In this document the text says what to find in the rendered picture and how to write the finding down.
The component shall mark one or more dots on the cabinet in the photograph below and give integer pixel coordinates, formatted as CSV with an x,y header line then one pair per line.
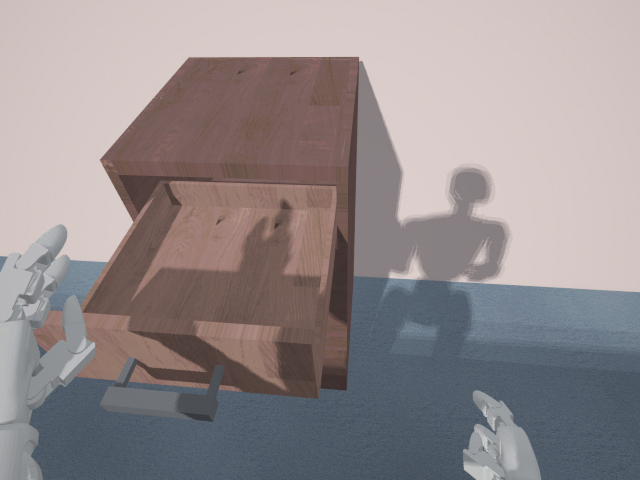
x,y
262,120

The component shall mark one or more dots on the handle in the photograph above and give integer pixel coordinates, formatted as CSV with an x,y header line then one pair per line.
x,y
162,403

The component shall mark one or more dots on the left robot hand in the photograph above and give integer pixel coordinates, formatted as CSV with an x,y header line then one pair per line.
x,y
27,282

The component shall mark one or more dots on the drawer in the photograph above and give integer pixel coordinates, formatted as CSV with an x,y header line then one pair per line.
x,y
214,273

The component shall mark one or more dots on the robot left forearm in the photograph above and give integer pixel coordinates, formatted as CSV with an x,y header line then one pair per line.
x,y
17,442

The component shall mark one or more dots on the right robot hand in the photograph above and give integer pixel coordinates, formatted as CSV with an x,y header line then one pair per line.
x,y
510,455

